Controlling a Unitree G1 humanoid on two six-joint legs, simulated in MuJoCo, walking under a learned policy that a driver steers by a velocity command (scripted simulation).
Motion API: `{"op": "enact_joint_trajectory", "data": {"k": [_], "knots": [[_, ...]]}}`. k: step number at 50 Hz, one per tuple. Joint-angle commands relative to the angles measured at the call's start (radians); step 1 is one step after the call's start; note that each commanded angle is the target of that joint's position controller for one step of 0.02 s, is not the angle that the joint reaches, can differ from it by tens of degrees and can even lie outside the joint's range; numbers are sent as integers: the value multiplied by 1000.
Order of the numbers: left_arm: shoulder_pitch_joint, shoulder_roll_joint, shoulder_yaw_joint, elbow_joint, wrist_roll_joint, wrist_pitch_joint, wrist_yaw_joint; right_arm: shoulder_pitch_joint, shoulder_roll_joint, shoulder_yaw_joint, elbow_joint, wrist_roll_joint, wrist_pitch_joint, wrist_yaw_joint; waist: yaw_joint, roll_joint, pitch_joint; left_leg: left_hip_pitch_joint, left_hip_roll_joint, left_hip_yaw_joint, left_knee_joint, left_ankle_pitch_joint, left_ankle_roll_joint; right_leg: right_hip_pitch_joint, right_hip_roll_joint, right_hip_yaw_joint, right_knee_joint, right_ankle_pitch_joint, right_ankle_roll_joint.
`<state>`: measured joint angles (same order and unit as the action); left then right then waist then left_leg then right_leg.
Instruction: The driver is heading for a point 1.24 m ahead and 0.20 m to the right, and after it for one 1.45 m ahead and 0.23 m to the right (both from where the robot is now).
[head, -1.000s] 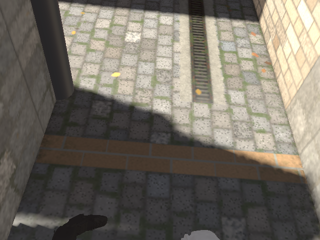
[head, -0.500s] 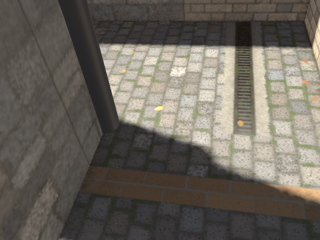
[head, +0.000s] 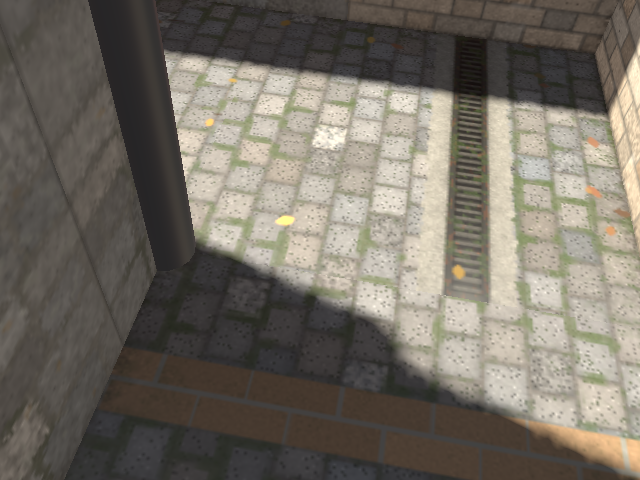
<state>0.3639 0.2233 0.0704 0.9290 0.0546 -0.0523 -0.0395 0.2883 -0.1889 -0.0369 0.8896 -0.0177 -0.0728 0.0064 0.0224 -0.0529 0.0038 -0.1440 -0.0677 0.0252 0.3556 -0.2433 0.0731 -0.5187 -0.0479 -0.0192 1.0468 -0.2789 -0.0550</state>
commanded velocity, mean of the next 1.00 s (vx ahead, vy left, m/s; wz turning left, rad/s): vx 0.49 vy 0.00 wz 0.00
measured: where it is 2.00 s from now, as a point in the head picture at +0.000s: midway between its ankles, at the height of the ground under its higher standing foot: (384, 269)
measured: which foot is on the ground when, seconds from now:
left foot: down 0.00-0.32, up 0.34-0.80, down 0.82-1.00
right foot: up 0.00-0.28, down 0.30-0.84, up 0.86-1.00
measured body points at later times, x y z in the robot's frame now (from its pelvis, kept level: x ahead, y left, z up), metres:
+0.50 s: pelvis +0.29 -0.05 +0.00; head +0.31 -0.06 +0.45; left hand +0.33 +0.21 -0.14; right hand +0.35 -0.29 -0.15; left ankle +0.27 +0.09 -0.66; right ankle +0.31 -0.10 -0.74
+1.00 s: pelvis +0.56 -0.01 +0.00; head +0.58 +0.00 +0.45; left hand +0.58 +0.24 -0.15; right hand +0.61 -0.26 -0.14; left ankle +0.57 +0.06 -0.74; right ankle +0.51 -0.14 -0.66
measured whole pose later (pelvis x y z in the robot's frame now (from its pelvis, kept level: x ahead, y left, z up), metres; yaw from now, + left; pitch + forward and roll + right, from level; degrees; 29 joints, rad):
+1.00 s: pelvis +0.56 -0.01 +0.00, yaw -1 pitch +0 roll +0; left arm 0.30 0.21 0.05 1.01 0.02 -0.08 0.00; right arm 0.27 -0.20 -0.06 0.97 -0.03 -0.09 0.00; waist 0.01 -0.02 0.05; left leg -0.19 -0.04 0.10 0.35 -0.17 0.07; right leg -0.44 -0.01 0.02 1.09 -0.31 -0.09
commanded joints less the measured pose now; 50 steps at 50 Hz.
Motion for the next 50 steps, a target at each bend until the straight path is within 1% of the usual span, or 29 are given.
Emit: {"op": "enact_joint_trajectory", "data": {"k": [1,6,9,12,13,14,15,16,17,18,19,21,23,26,31,34,36,38,39,40,41,42,43,44,45,46,47,48,50], "knots": [[-5,30,9,-43,6,7,-13,116,-72,-14,15,13,-20,1,4,168,50,117,243,-189,-144,482,107,-222,-30,-3,13,84,23],[-288,-4,-18,-130,-6,6,-13,187,-85,-10,53,17,-29,-7,-36,152,91,67,211,-118,-169,557,95,-171,-3,-46,-267,291,22],[-385,10,-23,-156,-12,2,-9,214,-119,-15,68,11,-40,-19,-41,135,103,90,239,-128,-195,494,94,-89,24,-44,-408,330,-1],[-346,43,-13,-138,-19,-1,2,219,-127,-13,80,11,-39,-22,-8,131,84,171,267,-107,-90,751,79,26,65,-68,-463,218,-46],[-276,62,-5,-112,-21,-6,10,222,-142,-17,85,6,-36,-24,22,137,38,199,262,-95,14,878,66,119,96,-78,-475,166,-59],[-120,85,8,-58,-19,-14,18,214,-153,-20,85,3,-32,-24,87,126,-42,177,235,-67,203,920,52,301,125,-90,-520,157,-77],[45,137,25,-17,0,-25,28,225,-139,-15,74,5,-30,-19,153,103,-148,14,202,-44,464,708,44,563,16,27,-533,84,-112],[147,261,58,-19,26,-25,33,355,-21,9,50,49,-31,-3,114,-122,-349,-319,59,20,905,130,2,893,-323,528,-567,-73,-258],[111,221,54,-12,-17,-6,23,341,-95,-15,74,30,-31,0,113,-108,-374,-452,-17,-63,1061,-264,19,874,-363,799,-750,-133,-293],[1,178,42,-20,-26,-3,22,223,-121,-27,39,19,-25,-3,72,-55,-176,-546,53,-74,1089,-168,35,727,-305,620,-761,-174,-255],[-84,113,26,-34,-30,-10,19,146,-107,-22,16,11,-30,0,51,3,-62,-528,95,-72,1017,-84,38,556,-270,479,-790,-66,-228],[-134,54,5,-28,-25,-30,24,131,-74,-23,16,-16,-10,6,-20,18,28,-394,147,-71,895,-41,20,323,-202,323,-844,142,-182],[-101,54,2,0,-33,-56,23,153,-40,-23,25,-22,18,13,-52,14,17,-324,140,-55,837,-32,0,267,-176,245,-858,286,-181],[-65,81,4,26,-40,-73,26,56,-46,-29,-5,-20,36,14,-63,-7,54,-377,154,-28,692,71,-26,264,-137,161,-902,283,-165],[36,79,-1,62,-42,-58,29,-186,-28,-16,-69,-7,33,24,5,-13,101,-401,139,27,353,229,-52,337,-100,101,-919,305,-125],[89,99,-2,88,-40,-59,35,-265,-19,-9,-85,-7,34,24,34,-23,113,-405,124,40,246,227,-46,422,-135,117,-910,336,-152],[124,96,-4,109,-36,-57,43,-303,-39,-12,-97,-8,28,21,47,2,117,-428,115,50,222,171,-26,507,-169,131,-883,412,-175],[133,106,-3,124,-36,-61,51,-300,-46,-13,-103,1,16,11,33,-1,112,-385,97,54,178,118,-8,564,-172,118,-825,542,-171],[119,117,-2,127,-37,-65,54,-247,-56,-18,-87,-2,10,4,7,-3,81,-304,66,70,153,84,4,576,-166,104,-760,692,-160],[86,129,-1,124,-42,-63,58,-133,-76,-27,-51,-17,-4,-3,-50,11,30,-170,34,88,94,101,23,570,-131,68,-624,844,-133],[86,107,-12,121,-46,-62,61,32,-116,-43,2,-27,-20,-15,-112,43,-74,60,70,37,74,112,62,479,-98,37,-437,803,-109],[91,64,-25,82,-71,-62,57,223,-200,-65,25,-54,-35,-27,-166,152,-222,334,320,-254,44,17,151,249,-34,-11,-128,532,-78],[199,3,-34,94,-93,-56,51,258,-261,-83,42,-52,-31,-13,-126,321,-303,505,539,-663,-43,106,303,-37,147,-30,191,-247,-45],[101,108,-5,90,-57,-49,55,163,-185,-68,37,-25,-18,-5,-106,137,-198,413,468,-572,-49,84,265,-132,81,82,231,-219,-61],[23,77,-8,57,-52,-56,48,74,-153,-57,32,-15,-17,1,-86,112,-98,305,419,-438,-83,84,235,-152,45,87,195,-131,-63],[-15,56,-11,48,-49,-55,45,21,-107,-45,30,-15,-20,3,-63,86,-41,214,376,-342,-121,141,197,-132,11,81,138,-66,-60],[-33,51,-9,42,-34,-44,43,28,-80,-37,39,-15,-25,-3,-52,92,3,154,351,-284,-155,203,168,-108,0,77,99,-35,-50],[-23,34,-9,45,-32,-31,36,18,-63,-28,47,-13,-28,-11,-32,110,16,109,317,-216,-187,226,141,-74,-6,76,64,-3,-36],[7,7,-11,49,-24,-17,24,61,-88,-28,71,-5,-44,-22,-9,122,15,76,324,-150,-195,341,141,-51,5,70,57,9,-25]]}}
